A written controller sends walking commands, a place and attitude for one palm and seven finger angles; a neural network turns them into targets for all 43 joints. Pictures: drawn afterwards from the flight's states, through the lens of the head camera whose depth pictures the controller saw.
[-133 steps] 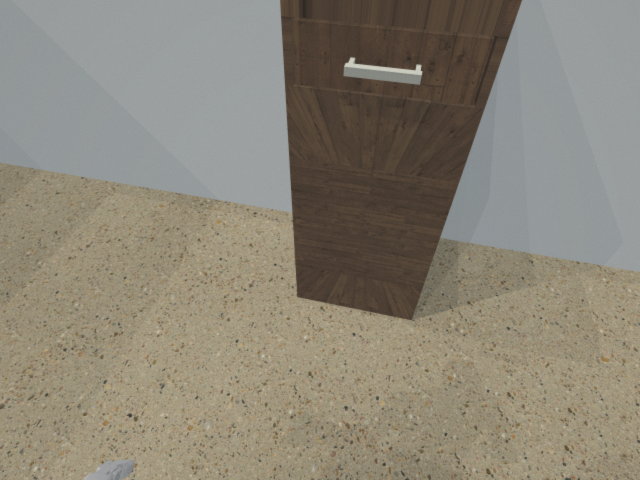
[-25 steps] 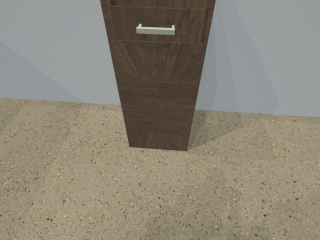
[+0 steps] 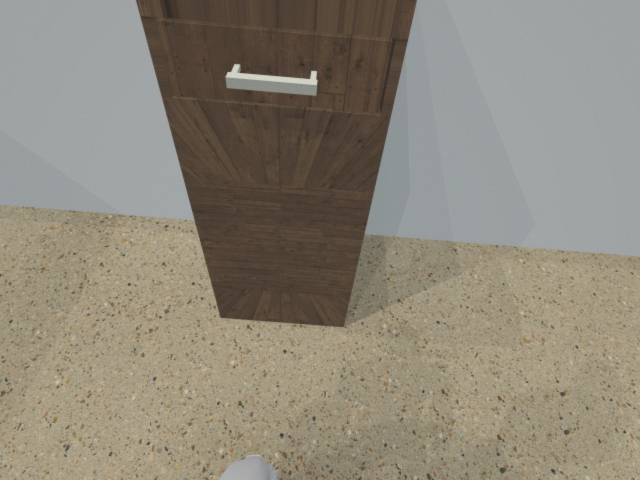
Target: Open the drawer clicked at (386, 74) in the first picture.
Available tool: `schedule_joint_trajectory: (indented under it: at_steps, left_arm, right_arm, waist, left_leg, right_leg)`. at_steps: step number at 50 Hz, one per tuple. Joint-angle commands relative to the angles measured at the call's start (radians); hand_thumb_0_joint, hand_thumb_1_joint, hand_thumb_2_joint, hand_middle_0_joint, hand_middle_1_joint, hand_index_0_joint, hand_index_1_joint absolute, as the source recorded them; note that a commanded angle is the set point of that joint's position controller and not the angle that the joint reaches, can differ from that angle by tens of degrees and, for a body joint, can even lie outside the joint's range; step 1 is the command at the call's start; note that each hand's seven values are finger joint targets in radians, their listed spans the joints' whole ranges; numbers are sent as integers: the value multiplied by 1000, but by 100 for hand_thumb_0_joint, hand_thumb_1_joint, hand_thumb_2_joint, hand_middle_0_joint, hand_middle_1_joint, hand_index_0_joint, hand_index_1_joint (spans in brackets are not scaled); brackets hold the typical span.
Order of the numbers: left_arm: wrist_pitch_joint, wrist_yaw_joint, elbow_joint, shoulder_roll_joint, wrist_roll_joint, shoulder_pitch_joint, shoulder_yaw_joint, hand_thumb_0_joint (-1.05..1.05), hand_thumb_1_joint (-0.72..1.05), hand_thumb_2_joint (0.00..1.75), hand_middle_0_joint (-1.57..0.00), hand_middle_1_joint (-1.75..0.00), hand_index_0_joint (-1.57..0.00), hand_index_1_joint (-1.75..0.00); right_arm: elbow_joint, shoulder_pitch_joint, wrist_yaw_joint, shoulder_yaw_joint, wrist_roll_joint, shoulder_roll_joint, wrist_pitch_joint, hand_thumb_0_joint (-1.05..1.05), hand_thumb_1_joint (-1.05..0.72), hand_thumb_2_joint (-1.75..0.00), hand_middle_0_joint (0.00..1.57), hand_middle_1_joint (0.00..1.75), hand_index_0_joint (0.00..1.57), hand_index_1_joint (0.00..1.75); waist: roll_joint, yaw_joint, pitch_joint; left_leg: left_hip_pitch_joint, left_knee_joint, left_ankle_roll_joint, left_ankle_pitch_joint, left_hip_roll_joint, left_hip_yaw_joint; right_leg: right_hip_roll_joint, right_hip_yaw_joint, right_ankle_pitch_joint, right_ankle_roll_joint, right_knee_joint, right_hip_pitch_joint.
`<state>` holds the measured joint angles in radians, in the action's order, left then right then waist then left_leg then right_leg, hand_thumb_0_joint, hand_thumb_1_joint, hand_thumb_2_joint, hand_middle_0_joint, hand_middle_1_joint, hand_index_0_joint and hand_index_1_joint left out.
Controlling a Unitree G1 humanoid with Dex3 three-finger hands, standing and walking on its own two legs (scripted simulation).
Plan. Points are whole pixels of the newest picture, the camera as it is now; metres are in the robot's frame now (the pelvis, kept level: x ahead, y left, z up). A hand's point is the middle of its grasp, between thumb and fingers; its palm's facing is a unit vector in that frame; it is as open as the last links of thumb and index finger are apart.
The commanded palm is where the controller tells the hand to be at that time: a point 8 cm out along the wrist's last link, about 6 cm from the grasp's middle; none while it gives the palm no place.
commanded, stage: take the last steps up to it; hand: left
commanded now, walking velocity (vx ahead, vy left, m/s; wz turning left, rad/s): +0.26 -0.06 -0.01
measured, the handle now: (273, 78) +0.70 +0.15 +0.15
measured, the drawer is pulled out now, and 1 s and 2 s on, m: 0.00 0.00 0.00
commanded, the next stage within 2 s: come to a stop and stand still in 0.26 s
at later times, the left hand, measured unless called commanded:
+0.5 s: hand (226, 404) +0.25 +0.17 -0.17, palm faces -0.03 -0.98 -0.18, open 7.4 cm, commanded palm none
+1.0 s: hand (175, 455) +0.18 +0.23 -0.19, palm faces +0.10 -0.98 -0.18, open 7.4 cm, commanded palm none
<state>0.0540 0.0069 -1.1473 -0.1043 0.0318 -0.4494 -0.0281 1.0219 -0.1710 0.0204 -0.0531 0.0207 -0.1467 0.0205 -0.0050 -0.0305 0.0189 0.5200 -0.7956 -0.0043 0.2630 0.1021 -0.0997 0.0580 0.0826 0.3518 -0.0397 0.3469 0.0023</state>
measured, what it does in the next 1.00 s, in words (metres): walks ahead: left foot, then right foot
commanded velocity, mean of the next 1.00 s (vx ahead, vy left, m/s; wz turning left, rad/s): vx -0.03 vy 0.02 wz -0.01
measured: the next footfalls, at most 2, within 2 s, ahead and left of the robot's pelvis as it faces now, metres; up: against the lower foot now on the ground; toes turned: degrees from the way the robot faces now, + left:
left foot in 0.06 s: +0.16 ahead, +0.11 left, +0.00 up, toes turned +8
right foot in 0.52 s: +0.29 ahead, -0.15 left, +0.00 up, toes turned -9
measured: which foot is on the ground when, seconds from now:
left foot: up 0.00-0.04, down 0.06-0.54, up 0.56-0.90, down 0.92-1.00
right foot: down 0.00-0.08, up 0.10-0.50, down 0.52-0.92, up 0.94-1.00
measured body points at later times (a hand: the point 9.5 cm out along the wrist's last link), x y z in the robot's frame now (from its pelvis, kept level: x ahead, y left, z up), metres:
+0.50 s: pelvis +0.17 -0.01 +0.00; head +0.18 -0.01 +0.45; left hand +0.25 +0.22 -0.15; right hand +0.09 -0.21 -0.15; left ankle +0.12 +0.10 -0.73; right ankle +0.25 -0.15 -0.72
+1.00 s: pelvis +0.13 +0.03 -0.01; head +0.12 +0.07 +0.44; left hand +0.17 +0.28 -0.17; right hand +0.20 -0.22 -0.13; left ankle +0.12 +0.12 -0.73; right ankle +0.22 -0.13 -0.70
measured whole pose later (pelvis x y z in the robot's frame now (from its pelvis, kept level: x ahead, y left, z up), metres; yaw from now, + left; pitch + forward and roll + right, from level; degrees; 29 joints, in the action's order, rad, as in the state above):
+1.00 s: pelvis +0.13 +0.03 -0.01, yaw +0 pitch -2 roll -1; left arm -0.09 0.03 -1.01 -0.22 0.03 -0.22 -0.08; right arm 0.98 -0.23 -0.01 -0.05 0.03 -0.17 -0.02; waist -0.06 -0.02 0.00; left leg 0.25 -0.63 -0.04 0.36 0.01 -0.07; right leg -0.07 0.01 0.36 0.03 0.78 -0.48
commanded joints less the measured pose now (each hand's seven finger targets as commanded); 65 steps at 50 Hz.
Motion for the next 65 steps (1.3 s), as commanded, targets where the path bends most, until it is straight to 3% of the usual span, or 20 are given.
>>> schedule_joint_trajectory:
  at_steps: [1,2,4,5,8,11,17,22,25,27,29,35,43,45,46,47,49,53,60,65]
  left_arm:
    - [20,17,28,-163,-7,-18,-37,0,90,90,-20,-30,-20,-30]
    - [18,15,25,-146,-10,-19,-37,0,90,90,-20,-30,-20,-30]
    - [12,0,64,-78,-22,-74,-26,0,90,90,-20,-30,-20,-30]
    - [5,2,77,-112,-12,-29,-33,0,90,90,-20,-30,-20,-30]
    - [-9,-13,66,-83,2,55,-39,0,90,90,-20,-30,-20,-30]
    - [-36,-13,58,-38,6,14,-37,0,90,90,-20,-30,-20,-30]
    - [-53,-20,109,-64,0,143,-36,0,90,90,-20,-30,-20,-30]
    - [-50,0,132,-63,-10,212,-19,0,90,90,-20,-30,-20,-30]
    - [-39,16,110,-139,-6,117,-31,0,90,90,-20,-30,-20,-30]
    - [-30,30,119,-256,-7,106,-50,0,90,90,-20,-30,-20,-30]
    - [-32,37,122,-261,-7,111,-62,0,90,90,-20,-30,-20,-30]
    - [-58,57,190,-224,-3,250,-70,0,90,90,-20,-30,-20,-30]
    - [-84,39,227,-255,13,294,-79,0,90,90,-20,-30,-20,-30]
    - [-99,28,230,-218,-5,280,-66,0,90,90,-20,-30,-20,-30]
    - [-108,23,242,-148,-16,263,-55,0,90,90,-20,-30,-20,-30]
    - [-113,24,256,-137,-11,274,-51,0,90,90,-20,-30,-20,-30]
    - [-128,20,210,-169,1,249,-65,0,90,90,-20,-30,-20,-30]
    - [-105,13,135,-152,0,105,-51,0,90,90,-20,-30,-20,-30]
    - [-86,24,115,-122,-13,157,-12,0,90,90,-20,-30,-20,-30]
    - [-72,36,32,-107,-19,52,0,0,90,90,-20,-30,-20,-30]
  right_arm:
    - [-23,-92,-19,-11,3,-59,41,0,-90,-90,20,30,20,30]
    - [19,-228,-28,-20,8,-92,48,0,-90,-90,20,30,20,30]
    - [66,-421,-50,-51,13,-262,47,0,-90,-90,20,30,20,30]
    - [56,-363,-56,-44,4,-248,33,0,-90,-90,20,30,20,30]
    - [19,-198,-61,-7,4,-104,52,0,-90,-90,20,30,20,30]
    - [25,-200,-64,-1,5,-65,68,0,-90,-90,20,30,20,30]
    - [49,-231,-59,-3,3,-95,59,0,-90,-90,20,30,20,30]
    - [67,-223,-63,2,7,-101,34,0,-90,-90,20,30,20,30]
    - [77,-236,-59,-2,-7,-89,17,0,-90,-90,20,30,20,30]
    - [72,-324,-52,-5,-20,-34,-5,0,-90,-90,20,30,20,30]
    - [59,-280,-61,-12,-19,-27,-31,0,-90,-90,20,30,20,30]
    - [15,-182,-42,-33,-4,-54,-82,0,-90,-90,20,30,20,30]
    - [-21,-216,-27,-23,-4,-59,-52,0,-90,-90,20,30,20,30]
    - [-7,-277,-30,-23,-2,-100,-40,0,-90,-90,20,30,20,30]
    - [-31,-246,-33,-38,9,-181,-33,0,-90,-90,20,30,20,30]
    - [-85,-157,-39,-42,10,-238,-38,0,-90,-90,20,30,20,30]
    - [-102,-10,-55,-25,16,-203,-37,0,-90,-90,20,30,20,30]
    - [-91,-12,-64,1,0,-149,-13,0,-90,-90,20,30,20,30]
    - [11,-191,-80,2,-5,-135,-3,0,-90,-90,20,30,20,30]
    - [54,-174,-73,10,-16,-118,-2,0,-90,-90,20,30,20,30]
  waist:
    - [-24,79,49]
    - [29,128,-23]
    - [372,141,-166]
    - [211,124,-110]
    - [48,55,72]
    - [56,19,34]
    - [120,29,68]
    - [139,37,70]
    - [37,-8,-5]
    - [-157,24,-108]
    - [-231,-2,-153]
    - [-140,22,-98]
    - [-208,49,-67]
    - [-36,76,-50]
    - [276,74,18]
    - [351,63,97]
    - [254,12,137]
    - [108,-18,78]
    - [104,65,-52]
    - [47,22,-60]
  left_leg:
    - [-232,202,-29,-62,-52,-39]
    - [-413,268,-39,-104,-49,-9]
    - [-699,511,-192,-151,368,597]
    - [-602,556,-231,-27,395,616]
    - [-325,594,-155,-106,274,355]
    - [-290,565,-132,-334,200,151]
    - [-344,573,-147,-413,180,76]
    - [-322,451,-120,-603,157,34]
    - [-291,319,-38,-315,82,12]
    - [-163,119,28,230,-55,-23]
    - [-153,-155,32,388,-60,27]
    - [-91,-386,53,211,-66,108]
    - [-295,124,24,147,-79,30]
    - [-423,393,15,76,-58,80]
    - [-304,576,-41,239,145,377]
    - [-82,683,-87,290,259,486]
    - [55,703,-81,327,178,367]
    - [-182,606,-82,58,77,193]
    - [-551,534,-158,-386,151,288]
    - [-444,501,-90,-325,90,245]
  right_leg:
    - [-241,-119,-536,-113,60,-128]
    - [-192,-82,-532,-86,252,-178]
    - [6,-7,204,-1,810,-542]
    - [-52,-100,193,-21,916,-573]
    - [-153,-111,-34,11,933,-577]
    - [-154,-83,-94,37,847,-514]
    - [-178,-41,-170,65,597,-553]
    - [-134,7,-168,61,300,-347]
    - [-170,-22,-463,64,88,-144]
    - [-450,-263,-1047,-79,126,-4]
    - [-491,-259,-1159,-172,103,-26]
    - [-427,-152,-724,-135,24,-229]
    - [-356,-172,-28,-77,-48,-374]
    - [-260,-105,109,-1,109,-494]
    - [-135,-8,167,58,341,-593]
    - [-87,-57,166,63,487,-548]
    - [-92,-160,43,53,655,-462]
    - [-81,-127,-62,76,734,-509]
    - [-109,-85,103,81,317,-404]
    - [-120,-82,-144,53,-4,-171]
